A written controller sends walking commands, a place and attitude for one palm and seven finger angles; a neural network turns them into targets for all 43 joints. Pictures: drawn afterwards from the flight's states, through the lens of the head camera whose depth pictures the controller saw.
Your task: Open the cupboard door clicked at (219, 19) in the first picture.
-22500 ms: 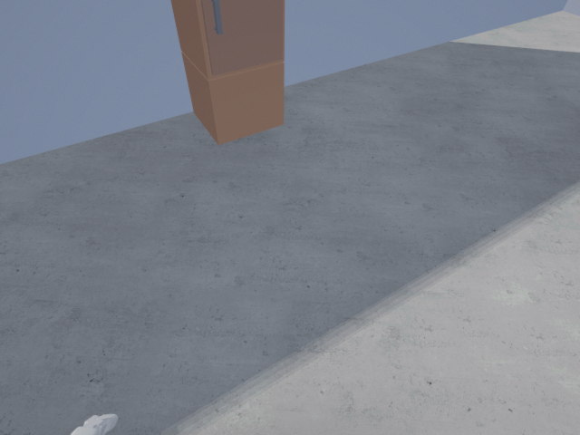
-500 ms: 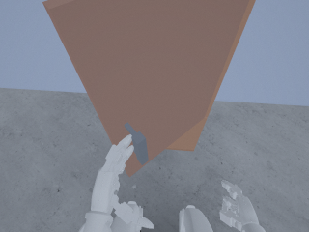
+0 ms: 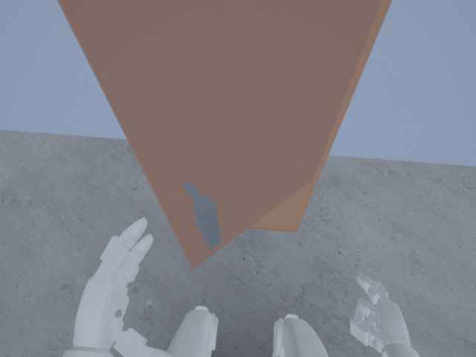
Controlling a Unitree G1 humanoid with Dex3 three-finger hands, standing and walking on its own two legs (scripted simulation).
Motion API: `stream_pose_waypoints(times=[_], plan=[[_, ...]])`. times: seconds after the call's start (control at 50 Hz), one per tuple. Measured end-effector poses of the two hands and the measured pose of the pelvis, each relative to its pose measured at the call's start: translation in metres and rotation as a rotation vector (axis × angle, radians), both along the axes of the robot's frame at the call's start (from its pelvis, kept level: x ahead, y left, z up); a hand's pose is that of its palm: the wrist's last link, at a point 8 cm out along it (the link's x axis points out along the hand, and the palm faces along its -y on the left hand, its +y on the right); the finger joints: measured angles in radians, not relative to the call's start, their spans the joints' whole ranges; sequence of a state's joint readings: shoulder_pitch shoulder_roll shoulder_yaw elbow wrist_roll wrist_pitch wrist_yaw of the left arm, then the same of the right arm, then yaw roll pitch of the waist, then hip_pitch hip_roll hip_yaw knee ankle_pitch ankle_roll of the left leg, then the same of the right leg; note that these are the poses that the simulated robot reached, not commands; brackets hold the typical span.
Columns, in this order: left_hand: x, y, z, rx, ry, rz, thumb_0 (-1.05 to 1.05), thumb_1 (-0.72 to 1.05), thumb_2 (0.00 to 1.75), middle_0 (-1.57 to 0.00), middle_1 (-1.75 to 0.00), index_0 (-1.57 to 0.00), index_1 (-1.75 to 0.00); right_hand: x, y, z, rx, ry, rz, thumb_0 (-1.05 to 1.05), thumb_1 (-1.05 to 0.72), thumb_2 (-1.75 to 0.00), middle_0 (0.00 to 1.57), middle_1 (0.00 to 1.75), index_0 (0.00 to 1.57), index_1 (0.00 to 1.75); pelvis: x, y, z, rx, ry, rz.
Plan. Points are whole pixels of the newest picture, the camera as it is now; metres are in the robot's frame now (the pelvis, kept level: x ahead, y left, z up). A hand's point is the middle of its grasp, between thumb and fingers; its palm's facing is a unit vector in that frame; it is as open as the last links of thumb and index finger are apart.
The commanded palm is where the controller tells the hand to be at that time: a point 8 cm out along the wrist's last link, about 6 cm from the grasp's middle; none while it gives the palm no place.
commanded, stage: draw the hand back to the body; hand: left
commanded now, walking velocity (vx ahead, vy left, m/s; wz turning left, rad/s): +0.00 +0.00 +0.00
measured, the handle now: (201, 215) +0.32 +0.08 +0.06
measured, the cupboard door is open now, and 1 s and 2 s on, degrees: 44 44 44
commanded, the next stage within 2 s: step back with the hand held close in 1.68 s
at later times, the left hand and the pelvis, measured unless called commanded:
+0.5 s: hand (104, 294) +0.19 +0.17 +0.12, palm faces -0.06 -1.00 -0.04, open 16.3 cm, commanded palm +0.16 +0.23 +0.14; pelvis +0.01 +0.03 +0.05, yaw +0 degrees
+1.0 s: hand out of the picture +0.21 +0.26 +0.22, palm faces +0.31 -0.87 -0.40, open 12.7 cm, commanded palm +0.17 +0.30 +0.25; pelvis +0.03 +0.04 +0.11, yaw +0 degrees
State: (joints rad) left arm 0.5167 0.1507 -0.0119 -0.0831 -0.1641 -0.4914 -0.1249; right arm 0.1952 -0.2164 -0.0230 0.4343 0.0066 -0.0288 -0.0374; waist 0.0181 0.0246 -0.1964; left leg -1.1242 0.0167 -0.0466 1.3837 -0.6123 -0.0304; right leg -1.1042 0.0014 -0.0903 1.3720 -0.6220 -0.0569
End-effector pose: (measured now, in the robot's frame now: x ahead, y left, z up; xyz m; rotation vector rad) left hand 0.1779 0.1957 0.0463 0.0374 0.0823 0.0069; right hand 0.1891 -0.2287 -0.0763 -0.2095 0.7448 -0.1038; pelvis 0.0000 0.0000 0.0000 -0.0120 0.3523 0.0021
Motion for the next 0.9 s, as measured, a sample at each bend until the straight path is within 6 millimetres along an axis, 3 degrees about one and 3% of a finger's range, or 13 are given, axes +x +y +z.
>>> stream_pose_waypoints(times=[0.2, 0.36, 0.52, 0.6, 0.72, 0.9], plan=[[0.006, -0.009, 0.009, -0.034, -0.034, -0.127, -0.01, -0.50, 0.30, -0.15, -0.30, -0.15, -0.31, -0.011, 0.008, 0.000, -0.011, -0.022, -0.021, 0.02, -0.90, -0.90, 0.20, 0.30, 0.21, 0.30, -0.008, 0.012, -0.004, -0.015, -0.009, -0.005], [-0.003, 0.024, 0.066, 0.028, -0.047, -0.003, -0.02, -0.50, 0.30, -0.15, -0.30, -0.15, -0.30, -0.020, 0.030, 0.031, 0.045, -0.023, -0.043, 0.02, -0.90, -0.90, 0.20, 0.30, 0.21, 0.30, -0.002, 0.021, 0.027, -0.022, -0.076, 0.001], [-0.004, 0.028, 0.083, 0.006, -0.014, -0.072, -0.01, -0.50, 0.30, -0.15, -0.30, -0.15, -0.30, -0.014, 0.032, 0.070, 0.003, -0.080, -0.029, 0.02, -0.90, -0.90, 0.20, 0.30, 0.21, 0.30, 0.007, 0.027, 0.051, -0.029, -0.124, 0.010], [-0.004, 0.043, 0.102, 0.027, -0.044, -0.056, -0.01, -0.48, 0.31, -0.15, -0.30, -0.15, -0.30, -0.008, 0.029, 0.085, -0.008, -0.111, -0.047, 0.02, -0.90, -0.90, 0.20, 0.30, 0.21, 0.30, 0.013, 0.029, 0.059, -0.032, -0.150, 0.006], [-0.008, 0.065, 0.135, 0.216, 0.015, 0.092, -0.01, -0.36, 0.36, -0.15, -0.30, -0.15, -0.30, 0.002, 0.034, 0.104, -0.006, -0.132, -0.066, 0.02, -0.90, -0.90, 0.20, 0.30, 0.21, 0.30, 0.024, 0.034, 0.077, -0.027, -0.193, -0.003], [-0.011, 0.088, 0.162, 0.335, 0.075, 0.254, -0.01, -0.09, 0.47, -0.17, -0.30, -0.17, -0.30, 0.007, 0.050, 0.115, 0.017, -0.120, -0.028, 0.02, -0.90, -0.90, 0.20, 0.30, 0.21, 0.30, 0.031, 0.037, 0.099, -0.015, -0.266, -0.004]])
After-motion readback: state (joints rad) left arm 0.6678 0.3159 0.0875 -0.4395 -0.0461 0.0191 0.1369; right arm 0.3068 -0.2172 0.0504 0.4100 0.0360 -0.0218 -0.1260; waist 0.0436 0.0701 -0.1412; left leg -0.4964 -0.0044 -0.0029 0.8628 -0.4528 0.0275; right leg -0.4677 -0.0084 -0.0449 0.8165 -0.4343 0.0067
